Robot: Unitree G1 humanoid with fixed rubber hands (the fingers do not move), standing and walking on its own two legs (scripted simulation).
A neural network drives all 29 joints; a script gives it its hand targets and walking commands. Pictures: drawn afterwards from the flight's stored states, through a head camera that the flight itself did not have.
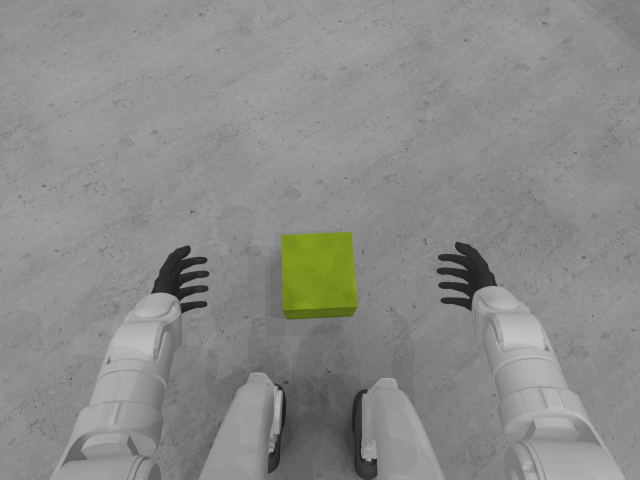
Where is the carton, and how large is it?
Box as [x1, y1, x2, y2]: [281, 232, 357, 319]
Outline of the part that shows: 350,232 281,235 282,300 283,311 287,319 352,315 357,306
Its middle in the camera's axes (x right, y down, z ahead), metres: -0.01 +0.11 +1.05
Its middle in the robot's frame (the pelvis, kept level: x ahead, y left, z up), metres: +0.50 +0.02 -0.61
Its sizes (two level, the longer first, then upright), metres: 0.199 0.186 0.152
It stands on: the floor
